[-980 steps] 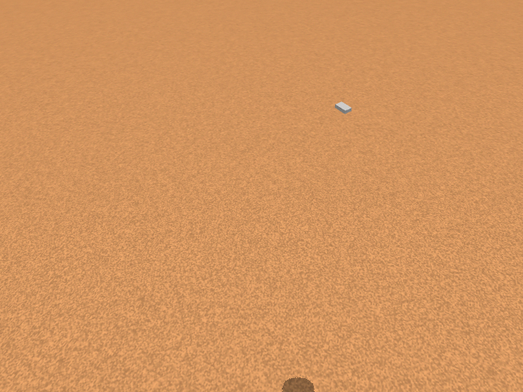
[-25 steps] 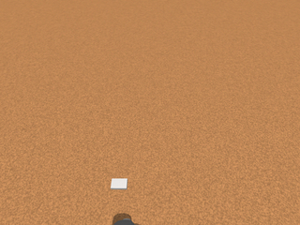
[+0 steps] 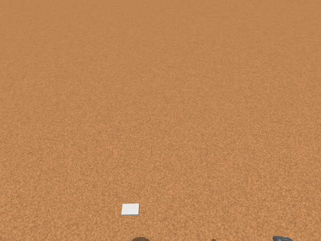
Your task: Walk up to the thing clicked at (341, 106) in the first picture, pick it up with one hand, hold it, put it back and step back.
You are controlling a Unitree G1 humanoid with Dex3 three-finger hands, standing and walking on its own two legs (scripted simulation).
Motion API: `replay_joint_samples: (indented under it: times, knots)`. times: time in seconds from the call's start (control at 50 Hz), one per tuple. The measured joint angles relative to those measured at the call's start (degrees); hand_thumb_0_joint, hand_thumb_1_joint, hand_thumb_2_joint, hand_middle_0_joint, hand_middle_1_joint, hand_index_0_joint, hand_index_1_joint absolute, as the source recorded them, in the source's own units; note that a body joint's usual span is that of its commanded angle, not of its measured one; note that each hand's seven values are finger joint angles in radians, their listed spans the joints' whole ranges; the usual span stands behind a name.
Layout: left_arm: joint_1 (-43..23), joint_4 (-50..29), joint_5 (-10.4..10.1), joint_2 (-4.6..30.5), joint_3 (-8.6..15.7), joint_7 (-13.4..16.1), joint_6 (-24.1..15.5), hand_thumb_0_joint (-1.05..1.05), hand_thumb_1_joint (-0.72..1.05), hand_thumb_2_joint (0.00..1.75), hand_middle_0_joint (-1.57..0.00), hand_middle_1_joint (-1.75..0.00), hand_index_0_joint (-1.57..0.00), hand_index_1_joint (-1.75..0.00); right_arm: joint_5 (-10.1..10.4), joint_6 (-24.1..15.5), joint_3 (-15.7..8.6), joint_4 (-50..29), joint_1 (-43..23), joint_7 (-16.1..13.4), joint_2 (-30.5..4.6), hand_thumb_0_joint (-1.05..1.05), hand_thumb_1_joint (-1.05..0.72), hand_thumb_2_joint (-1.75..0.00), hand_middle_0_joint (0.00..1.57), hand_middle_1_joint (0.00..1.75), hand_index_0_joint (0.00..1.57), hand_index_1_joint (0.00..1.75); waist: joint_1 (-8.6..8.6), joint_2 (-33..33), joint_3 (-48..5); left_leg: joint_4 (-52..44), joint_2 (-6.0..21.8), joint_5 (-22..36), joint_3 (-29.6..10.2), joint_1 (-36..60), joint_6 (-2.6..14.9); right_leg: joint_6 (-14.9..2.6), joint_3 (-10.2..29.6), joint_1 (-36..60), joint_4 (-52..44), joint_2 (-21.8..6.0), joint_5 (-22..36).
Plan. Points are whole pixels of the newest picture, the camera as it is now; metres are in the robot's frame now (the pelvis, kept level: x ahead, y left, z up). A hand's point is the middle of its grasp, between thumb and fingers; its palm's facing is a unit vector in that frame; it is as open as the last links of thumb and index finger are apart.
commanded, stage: walk up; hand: left
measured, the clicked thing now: (130, 209) +0.43 +0.25 -0.76
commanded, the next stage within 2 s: none
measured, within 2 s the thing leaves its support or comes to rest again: neither
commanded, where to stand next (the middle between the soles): +0.05 +0.01 m, yaw +1 degrees
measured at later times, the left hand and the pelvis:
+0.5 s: hand out of the picture +0.08 +0.26 -0.15, palm faces -0.02 -0.95 -0.32, open 7.3 cm; pelvis +0.00 +0.01 +0.01, yaw +0 degrees
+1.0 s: hand out of the picture +0.06 +0.27 -0.16, palm faces +0.03 -0.92 -0.39, open 7.3 cm; pelvis -0.03 -0.01 -0.01, yaw +1 degrees
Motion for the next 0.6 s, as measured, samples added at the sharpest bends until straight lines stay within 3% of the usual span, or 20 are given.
replay_joint_samples:
  times: [0.3, 0.6]
  knots:
    - [-2.80, 3.01, 0.40, -0.35, 0.46, -0.54, 0.42, 0.00, 0.91, 0.90, -0.21, -0.30, -0.21, -0.30, -0.67, -0.20, -0.15, 4.54, 1.51, -0.03, 0.20, 0.00, -0.90, -0.90, 0.20, 0.30, 0.21, 0.30, -1.49, -1.44, -1.08, -6.64, -0.25, 3.50, 0.40, 2.44, 0.26, 0.41, 0.10, 2.79, -7.73, -0.10, 4.28]
    - [-0.55, 4.72, 0.59, -0.45, 0.81, -0.61, 0.82, 0.00, 0.91, 0.90, -0.21, -0.30, -0.21, -0.30, -0.80, -0.32, -0.38, 5.15, 2.02, -0.11, 1.05, 0.00, -0.90, -0.90, 0.20, 0.30, 0.21, 0.30, -1.39, -1.45, -1.42, -7.10, -0.85, 3.74, 0.02, 1.84, 0.62, 0.75, -0.38, 2.58, -8.50, -0.62, 4.51]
